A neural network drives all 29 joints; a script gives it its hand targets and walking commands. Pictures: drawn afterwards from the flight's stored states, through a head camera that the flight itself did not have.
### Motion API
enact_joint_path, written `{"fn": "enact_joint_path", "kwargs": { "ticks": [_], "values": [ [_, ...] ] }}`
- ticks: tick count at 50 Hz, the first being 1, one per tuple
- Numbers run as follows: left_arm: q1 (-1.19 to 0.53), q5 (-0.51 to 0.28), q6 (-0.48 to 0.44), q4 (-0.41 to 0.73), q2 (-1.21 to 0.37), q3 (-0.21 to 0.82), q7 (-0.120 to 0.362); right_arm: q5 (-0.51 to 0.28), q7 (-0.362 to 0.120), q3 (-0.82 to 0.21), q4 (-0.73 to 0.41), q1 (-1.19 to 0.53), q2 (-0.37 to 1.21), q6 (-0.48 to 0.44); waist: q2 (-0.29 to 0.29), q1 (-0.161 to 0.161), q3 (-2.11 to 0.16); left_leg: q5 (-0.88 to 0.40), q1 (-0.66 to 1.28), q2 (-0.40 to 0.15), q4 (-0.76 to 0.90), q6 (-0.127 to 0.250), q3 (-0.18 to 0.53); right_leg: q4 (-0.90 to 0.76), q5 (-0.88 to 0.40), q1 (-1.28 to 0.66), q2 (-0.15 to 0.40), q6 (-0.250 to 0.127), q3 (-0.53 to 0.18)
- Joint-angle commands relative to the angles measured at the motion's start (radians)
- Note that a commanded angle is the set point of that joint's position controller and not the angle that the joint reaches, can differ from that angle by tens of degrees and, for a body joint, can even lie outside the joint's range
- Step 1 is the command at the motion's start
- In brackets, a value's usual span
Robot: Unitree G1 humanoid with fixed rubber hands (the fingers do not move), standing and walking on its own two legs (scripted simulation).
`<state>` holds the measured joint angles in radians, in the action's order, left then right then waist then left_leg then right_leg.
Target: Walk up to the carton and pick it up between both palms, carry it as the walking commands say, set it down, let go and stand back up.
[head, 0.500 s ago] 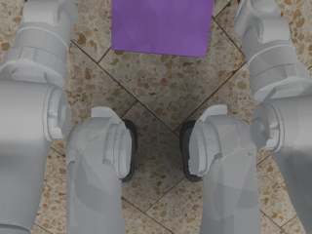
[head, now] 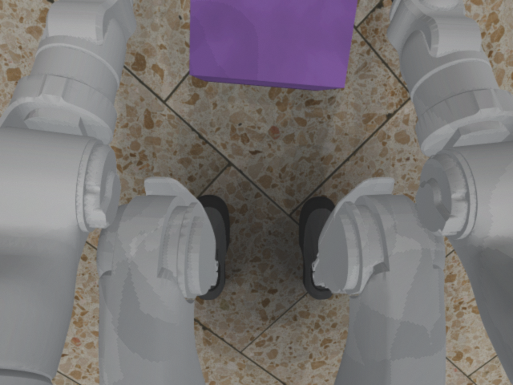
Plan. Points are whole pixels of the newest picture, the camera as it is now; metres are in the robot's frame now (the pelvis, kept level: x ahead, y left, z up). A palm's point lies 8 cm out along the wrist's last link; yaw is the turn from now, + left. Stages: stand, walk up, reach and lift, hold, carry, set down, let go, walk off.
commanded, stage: reach and lift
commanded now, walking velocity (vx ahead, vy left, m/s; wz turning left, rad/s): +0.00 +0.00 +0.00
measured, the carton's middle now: out of the picture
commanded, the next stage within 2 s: none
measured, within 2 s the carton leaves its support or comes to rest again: leaves its support in 1.22 s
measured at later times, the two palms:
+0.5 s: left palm out of the picture +0.56 +0.15 -0.17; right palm out of the picture +0.55 -0.14 -0.17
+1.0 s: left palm out of the picture +0.56 +0.15 -0.17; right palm out of the picture +0.55 -0.14 -0.17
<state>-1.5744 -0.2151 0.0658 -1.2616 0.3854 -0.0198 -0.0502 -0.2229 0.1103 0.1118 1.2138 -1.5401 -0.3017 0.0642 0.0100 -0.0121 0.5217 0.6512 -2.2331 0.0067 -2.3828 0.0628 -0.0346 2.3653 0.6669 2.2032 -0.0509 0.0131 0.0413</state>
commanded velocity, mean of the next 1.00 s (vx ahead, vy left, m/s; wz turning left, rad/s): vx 0.00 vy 0.00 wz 0.00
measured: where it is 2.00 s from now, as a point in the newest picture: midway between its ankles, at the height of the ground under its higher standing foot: (265, 262)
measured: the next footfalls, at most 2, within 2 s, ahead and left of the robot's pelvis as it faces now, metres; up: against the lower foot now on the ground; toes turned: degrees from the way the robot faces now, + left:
none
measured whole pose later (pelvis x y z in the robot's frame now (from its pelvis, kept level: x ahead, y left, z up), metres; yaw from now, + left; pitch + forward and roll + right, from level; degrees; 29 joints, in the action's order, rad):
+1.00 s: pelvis +0.01 +0.00 -0.01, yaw -1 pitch +28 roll -2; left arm -1.60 -0.10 0.18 -1.21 0.33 -0.06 -0.01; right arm -0.21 0.07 0.15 1.18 -1.53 -0.29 0.14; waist 0.03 -0.01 0.52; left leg 0.68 -2.23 0.00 -2.43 0.07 -0.03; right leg 2.41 0.69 2.21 -0.06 0.01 0.05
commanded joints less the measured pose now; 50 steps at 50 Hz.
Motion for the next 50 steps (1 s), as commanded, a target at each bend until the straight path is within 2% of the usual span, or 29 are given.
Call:
{"fn": "enact_joint_path", "kwargs": {
  "ticks": [1,3,9,10,15,20,28,34,40,45,50],
  "values": [
    [-0.385,0.011,-0.023,0.118,0.050,0.001,0.010,0.024,-0.005,0.018,-0.107,-0.320,-0.049,-0.025,-0.047,0.023,-1.103,-0.472,0.587,0.040,0.236,-0.048,0.130,-0.189,-0.413,-0.373,-0.022,0.009,-0.025],
    [-0.391,0.021,-0.022,0.119,0.013,0.005,0.015,0.027,-0.012,0.013,-0.110,-0.333,-0.008,-0.026,-0.045,0.016,-1.091,-0.477,0.593,0.044,0.239,-0.048,0.131,-0.190,-0.414,-0.370,-0.027,0.010,-0.024],
    [-0.409,0.113,-0.016,0.141,-0.112,-0.036,0.033,0.046,-0.047,0.001,-0.133,-0.377,0.159,-0.022,-0.027,-0.042,-1.057,-0.493,0.598,0.065,0.239,-0.043,0.124,-0.187,-0.430,-0.382,-0.047,0.020,-0.031],
    [-0.419,0.110,-0.012,0.149,-0.192,-0.018,0.050,0.040,-0.063,-0.022,-0.148,-0.394,0.244,-0.019,-0.025,-0.046,-1.053,-0.495,0.592,0.070,0.239,-0.040,0.118,-0.189,-0.436,-0.391,-0.052,0.021,-0.034],
    [-0.488,0.101,0.025,0.174,-0.652,0.073,0.175,0.051,-0.172,-0.088,-0.179,-0.470,0.699,0.012,-0.028,-0.026,-0.960,-0.451,0.529,0.094,0.220,-0.032,0.093,-0.177,-0.427,-0.398,-0.084,0.011,-0.032],
    [-0.439,0.115,0.067,0.179,-0.859,0.074,0.251,0.056,-0.250,-0.096,-0.187,-0.457,0.890,0.049,-0.029,-0.032,-0.857,-0.409,0.488,0.098,0.214,-0.016,0.075,-0.177,-0.379,-0.343,-0.093,-0.005,-0.018],
    [-0.379,0.101,0.094,0.199,-0.969,0.075,0.295,0.031,-0.290,-0.119,-0.217,-0.444,0.978,0.071,-0.038,-0.029,-0.834,-0.446,0.485,0.098,0.194,-0.002,0.072,-0.161,-0.399,-0.317,-0.092,-0.018,-0.016],
    [-0.368,0.085,0.098,0.208,-0.996,0.084,0.299,0.009,-0.298,-0.134,-0.221,-0.451,0.995,0.073,-0.041,-0.022,-0.811,-0.477,0.520,0.100,0.186,0.006,0.086,-0.150,-0.388,-0.279,-0.090,-0.029,-0.014],
    [-0.378,0.069,0.095,0.216,-1.005,0.089,0.292,-0.012,-0.295,-0.150,-0.224,-0.473,1.004,0.071,-0.039,-0.028,-0.813,-0.499,0.554,0.101,0.184,0.011,0.094,-0.147,-0.375,-0.265,-0.090,-0.036,-0.015],
    [-0.412,0.046,0.090,0.242,-1.022,0.108,0.283,-0.036,-0.285,-0.179,-0.250,-0.516,1.028,0.067,-0.033,-0.039,-0.893,-0.530,0.598,0.101,0.177,0.012,0.091,-0.144,-0.395,-0.304,-0.094,-0.037,-0.014],
    [-0.479,0.012,0.084,0.298,-1.047,0.144,0.268,-0.070,-0.261,-0.221,-0.313,-0.589,1.059,0.062,-0.027,-0.049,-1.100,-0.590,0.674,0.104,0.168,0.005,0.080,-0.140,-0.462,-0.402,-0.102,-0.033,-0.009]
  ]
}}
